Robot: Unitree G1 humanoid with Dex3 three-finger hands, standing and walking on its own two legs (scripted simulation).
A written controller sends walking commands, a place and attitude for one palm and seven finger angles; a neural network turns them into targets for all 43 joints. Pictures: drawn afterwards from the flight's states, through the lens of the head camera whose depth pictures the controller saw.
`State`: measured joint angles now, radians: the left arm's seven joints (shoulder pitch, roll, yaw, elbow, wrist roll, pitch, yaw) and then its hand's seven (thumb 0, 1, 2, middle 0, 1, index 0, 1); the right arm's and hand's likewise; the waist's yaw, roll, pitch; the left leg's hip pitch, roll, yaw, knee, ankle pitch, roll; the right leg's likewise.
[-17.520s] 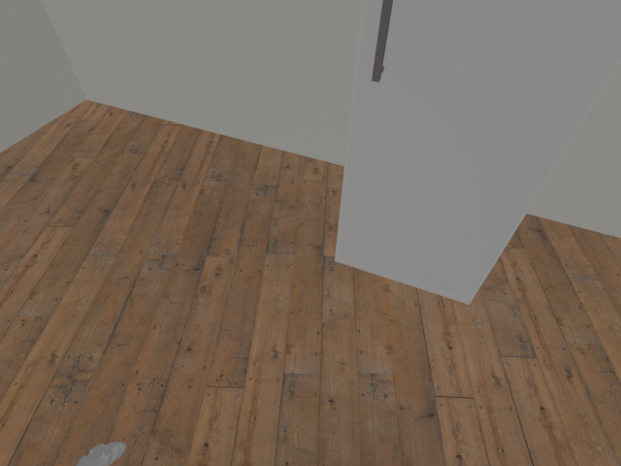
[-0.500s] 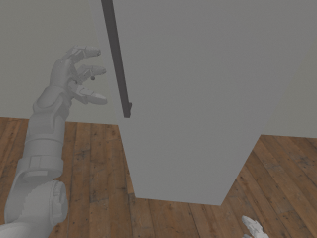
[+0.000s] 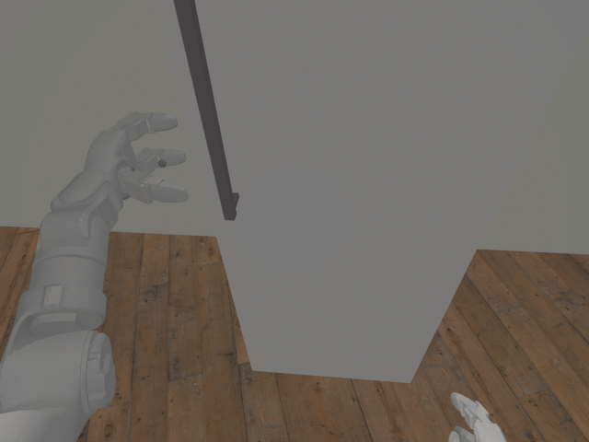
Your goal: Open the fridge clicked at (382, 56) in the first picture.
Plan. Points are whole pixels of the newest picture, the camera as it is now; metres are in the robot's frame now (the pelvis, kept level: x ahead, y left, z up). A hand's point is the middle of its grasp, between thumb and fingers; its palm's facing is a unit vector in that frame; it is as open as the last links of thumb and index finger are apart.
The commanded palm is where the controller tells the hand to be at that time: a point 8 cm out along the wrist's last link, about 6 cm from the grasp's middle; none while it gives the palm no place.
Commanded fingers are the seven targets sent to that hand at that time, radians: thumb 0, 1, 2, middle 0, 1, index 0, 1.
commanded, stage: move the hooked fingers beside the handle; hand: left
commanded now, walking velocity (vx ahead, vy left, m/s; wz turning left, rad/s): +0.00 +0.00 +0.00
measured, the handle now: (209, 95) +0.48 +0.13 +0.27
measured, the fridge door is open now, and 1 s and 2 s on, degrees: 0 0 0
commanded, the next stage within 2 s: feel for the door with the fingertips in 0.58 s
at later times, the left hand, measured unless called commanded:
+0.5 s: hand (175, 152) +0.41 +0.17 +0.23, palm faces -0.05 -1.00 -0.01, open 14.0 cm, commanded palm +0.40 +0.24 +0.22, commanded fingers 0.00 -0.50 0.30 -0.30 -1.20 -0.30 -1.20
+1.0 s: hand (186, 155) +0.42 +0.16 +0.21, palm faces -0.04 -1.00 -0.02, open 14.0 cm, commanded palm +0.39 +0.21 +0.21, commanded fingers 0.00 -0.50 0.30 -0.30 -1.20 -0.30 -1.20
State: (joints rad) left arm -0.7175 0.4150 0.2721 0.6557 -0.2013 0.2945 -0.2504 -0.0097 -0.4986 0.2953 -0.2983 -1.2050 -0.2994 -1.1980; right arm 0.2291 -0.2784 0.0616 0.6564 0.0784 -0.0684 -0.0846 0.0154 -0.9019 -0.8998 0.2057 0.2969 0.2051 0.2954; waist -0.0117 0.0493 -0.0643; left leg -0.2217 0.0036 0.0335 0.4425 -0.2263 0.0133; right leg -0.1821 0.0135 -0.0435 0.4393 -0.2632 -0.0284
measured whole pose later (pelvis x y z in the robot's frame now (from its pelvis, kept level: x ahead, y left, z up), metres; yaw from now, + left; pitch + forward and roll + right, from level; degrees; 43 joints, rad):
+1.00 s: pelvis +0.00 +0.01 +0.00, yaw +0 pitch +1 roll +0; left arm -0.74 0.33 0.21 0.58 -0.19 0.25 -0.19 -0.01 -0.50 0.30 -0.30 -1.21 -0.30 -1.20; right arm 0.23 -0.27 0.05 0.66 0.07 -0.08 -0.08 0.02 -0.90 -0.90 0.21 0.30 0.20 0.30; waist -0.01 0.04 -0.05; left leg -0.23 0.00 0.03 0.44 -0.23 0.02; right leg -0.18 0.01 -0.04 0.43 -0.26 -0.02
